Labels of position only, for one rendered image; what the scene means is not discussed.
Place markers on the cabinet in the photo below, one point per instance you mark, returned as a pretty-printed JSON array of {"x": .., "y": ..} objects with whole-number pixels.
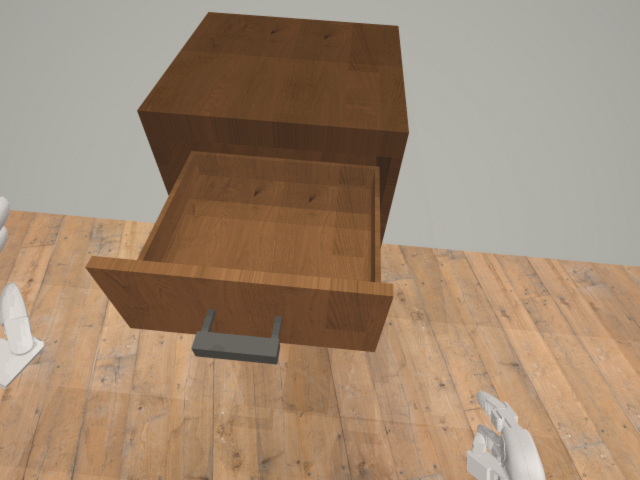
[{"x": 289, "y": 88}]

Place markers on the handle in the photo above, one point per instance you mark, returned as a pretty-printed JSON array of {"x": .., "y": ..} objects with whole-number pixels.
[{"x": 237, "y": 347}]

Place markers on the robot left hand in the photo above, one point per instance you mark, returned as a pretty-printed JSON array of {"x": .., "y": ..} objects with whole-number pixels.
[{"x": 21, "y": 348}]

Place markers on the robot right hand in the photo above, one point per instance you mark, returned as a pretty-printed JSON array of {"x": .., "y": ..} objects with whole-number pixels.
[{"x": 514, "y": 454}]

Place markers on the drawer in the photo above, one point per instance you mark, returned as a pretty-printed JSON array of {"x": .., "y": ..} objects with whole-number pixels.
[{"x": 257, "y": 237}]

